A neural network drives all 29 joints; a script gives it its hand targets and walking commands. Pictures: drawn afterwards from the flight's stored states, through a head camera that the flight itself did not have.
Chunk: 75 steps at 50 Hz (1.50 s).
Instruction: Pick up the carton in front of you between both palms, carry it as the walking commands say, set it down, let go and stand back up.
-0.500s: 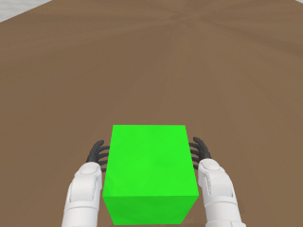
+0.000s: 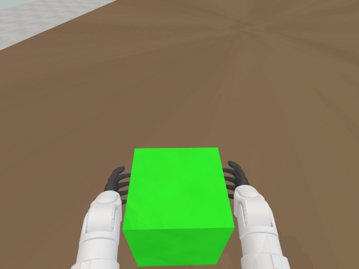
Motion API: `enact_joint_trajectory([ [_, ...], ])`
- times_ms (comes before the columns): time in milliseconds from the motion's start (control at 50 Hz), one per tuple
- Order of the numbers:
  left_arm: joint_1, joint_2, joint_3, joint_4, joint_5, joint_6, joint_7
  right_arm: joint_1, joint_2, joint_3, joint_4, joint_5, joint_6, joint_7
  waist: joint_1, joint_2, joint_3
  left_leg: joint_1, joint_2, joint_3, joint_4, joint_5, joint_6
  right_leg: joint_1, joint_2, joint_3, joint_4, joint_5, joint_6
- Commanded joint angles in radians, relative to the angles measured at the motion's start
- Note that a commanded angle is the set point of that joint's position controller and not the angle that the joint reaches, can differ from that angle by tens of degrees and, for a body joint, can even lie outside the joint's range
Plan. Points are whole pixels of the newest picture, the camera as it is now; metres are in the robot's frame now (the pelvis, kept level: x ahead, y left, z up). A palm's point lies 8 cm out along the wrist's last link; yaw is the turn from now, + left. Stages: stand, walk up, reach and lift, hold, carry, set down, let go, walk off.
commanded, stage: hold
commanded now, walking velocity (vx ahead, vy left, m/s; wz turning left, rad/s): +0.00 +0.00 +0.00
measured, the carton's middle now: (176, 208) +0.30 +0.00 -0.04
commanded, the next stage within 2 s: set down in 0.34 s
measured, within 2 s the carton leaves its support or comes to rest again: neither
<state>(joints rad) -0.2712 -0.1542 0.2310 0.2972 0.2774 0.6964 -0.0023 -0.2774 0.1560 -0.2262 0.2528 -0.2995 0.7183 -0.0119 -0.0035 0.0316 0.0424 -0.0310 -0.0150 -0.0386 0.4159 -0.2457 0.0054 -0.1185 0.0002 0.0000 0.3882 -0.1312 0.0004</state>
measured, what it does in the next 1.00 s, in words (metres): lowers itself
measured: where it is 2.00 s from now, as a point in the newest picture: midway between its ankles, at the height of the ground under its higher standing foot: outside the picture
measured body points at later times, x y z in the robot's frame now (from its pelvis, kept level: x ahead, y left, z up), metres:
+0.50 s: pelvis +0.01 -0.02 +0.00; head -0.04 -0.04 +0.45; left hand +0.31 +0.14 +0.04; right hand +0.32 -0.17 +0.04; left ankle +0.00 +0.12 -0.74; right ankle +0.06 -0.12 -0.74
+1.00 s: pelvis -0.02 +0.01 -0.07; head +0.19 -0.01 +0.33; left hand +0.37 +0.14 -0.16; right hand +0.36 -0.16 -0.16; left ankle +0.00 +0.12 -0.74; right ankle +0.06 -0.12 -0.74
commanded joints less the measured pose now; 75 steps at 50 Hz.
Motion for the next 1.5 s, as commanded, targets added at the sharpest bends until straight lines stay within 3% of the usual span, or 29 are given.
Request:
enact_joint_trajectory([
  [0, -0.529, -0.925, -0.506, -0.037, -0.245, -0.049, -0.254, -0.446, 0.961, 0.529, 0.002, 0.256, -0.03, 0.259, 0.001, -0.027, -0.208, -0.229, -0.043, -0.063, -0.131, -0.004, 0.032, 0.264, 0.073, 0.071, -0.019, 0.013, -0.002],
  [220, -0.572, -0.94, -0.466, 0.008, -0.23, -0.055, -0.272, -0.491, 0.982, 0.513, 0.054, 0.258, -0.026, 0.28, 0.006, -0.047, -0.219, -0.239, -0.056, -0.052, -0.12, -0.037, 0.044, 0.281, 0.045, 0.093, -0.053, -0.044, 0.011],
  [400, -0.608, -0.931, -0.438, 0.033, -0.217, -0.056, -0.275, -0.524, 0.977, 0.478, 0.082, 0.247, -0.029, 0.276, 0.0, -0.048, -0.218, -0.244, -0.061, -0.049, -0.113, -0.027, 0.041, 0.287, 0.042, 0.094, -0.052, -0.009, 0.014],
  [480, -0.682, -0.924, -0.359, 0.13, -0.167, -0.088, -0.275, -0.602, 0.959, 0.381, 0.174, 0.201, -0.06, 0.275, -0.007, -0.037, -0.177, -0.288, -0.061, -0.047, -0.088, -0.086, 0.041, 0.239, 0.045, 0.09, -0.026, -0.082, 0.007],
  [560, -0.746, -0.868, -0.217, 0.246, -0.068, -0.142, -0.248, -0.677, 0.888, 0.223, 0.285, 0.107, -0.114, 0.251, -0.021, -0.029, -0.128, -0.367, -0.062, -0.048, -0.036, -0.116, 0.039, 0.168, 0.054, 0.085, 0.023, -0.11, -0.002],
  [640, -0.726, -0.768, -0.092, 0.305, 0.032, -0.226, -0.201, -0.656, 0.77, 0.087, 0.342, 0.004, -0.203, 0.216, -0.031, -0.028, -0.14, -0.456, -0.077, -0.045, 0.037, -0.06, 0.027, 0.061, 0.072, 0.073, 0.105, -0.004, -0.004],
  [700, -0.665, -0.696, -0.049, 0.32, 0.067, -0.317, -0.18, -0.601, 0.696, 0.051, 0.359, -0.03, -0.299, 0.2, -0.029, -0.024, -0.21, -0.525, -0.091, -0.037, 0.103, 0.041, 0.014, -0.037, 0.084, 0.063, 0.183, 0.133, 0.0],
  [760, -0.654, -0.707, -0.098, 0.319, 0.044, -0.426, -0.173, -0.608, 0.707, 0.102, 0.351, -0.01, -0.412, 0.199, -0.021, -0.012, -0.334, -0.589, -0.102, -0.035, 0.171, 0.13, 0.0, -0.115, 0.095, 0.057, 0.266, 0.227, 0.003],
  [840, -0.729, -0.778, -0.26, 0.309, -0.042, -0.558, -0.158, -0.675, 0.773, 0.237, 0.343, 0.051, -0.542, 0.202, -0.027, -0.004, -0.593, -0.684, -0.119, -0.033, 0.301, 0.245, -0.028, -0.193, 0.107, 0.058, 0.41, 0.342, -0.003],
  [900, -0.793, -0.825, -0.389, 0.268, -0.111, -0.611, -0.143, -0.723, 0.812, 0.342, 0.311, 0.097, -0.599, 0.198, -0.042, -0.013, -0.84, -0.744, -0.126, -0.029, 0.411, 0.336, -0.046, -0.256, 0.113, 0.047, 0.522, 0.43, 0.001],
  [960, -0.823, -0.841, -0.481, 0.22, -0.161, -0.621, -0.129, -0.745, 0.824, 0.409, 0.265, 0.124, -0.611, 0.193, -0.053, -0.014, -1.041, -0.771, -0.128, -0.028, 0.5, 0.403, -0.056, -0.355, 0.122, 0.034, 0.602, 0.442, 0.01],
  [1040, -0.861, -0.85, -0.5, 0.219, -0.175, -0.583, -0.134, -0.766, 0.837, 0.409, 0.273, 0.129, -0.573, 0.201, -0.062, 0.004, -1.078, -0.871, -0.138, -0.02, 0.572, 0.285, -0.061, -0.553, 0.134, 0.015, 0.664, 0.275, 0.016],
  [1160, -0.953, -0.835, -0.403, 0.32, -0.151, -0.504, -0.171, -0.855, 0.868, 0.33, 0.37, 0.113, -0.491, 0.209, -0.05, 0.014, -0.961, -1.113, -0.146, 0.004, 0.644, -0.007, -0.046, -0.773, 0.142, -0.005, 0.743, 0.021, 0.014],
  [1320, -1.082, -0.783, -0.304, 0.419, -0.141, -0.493, -0.197, -0.985, 0.886, 0.271, 0.426, 0.111, -0.47, 0.171, -0.038, -0.019, -1.011, -1.365, -0.161, 0.034, 0.808, -0.074, -0.029, -0.896, 0.146, -0.001, 0.879, -0.013, 0.036],
  [1480, -1.195, -0.737, -0.317, 0.446, -0.187, -0.507, -0.196, -1.098, 0.876, 0.3, 0.401, 0.158, -0.483, 0.107, -0.038, -0.038, -1.141, -1.528, -0.175, 0.064, 0.967, -0.102, -0.028, -0.955, 0.156, -0.011, 1.024, -0.006, 0.057],
])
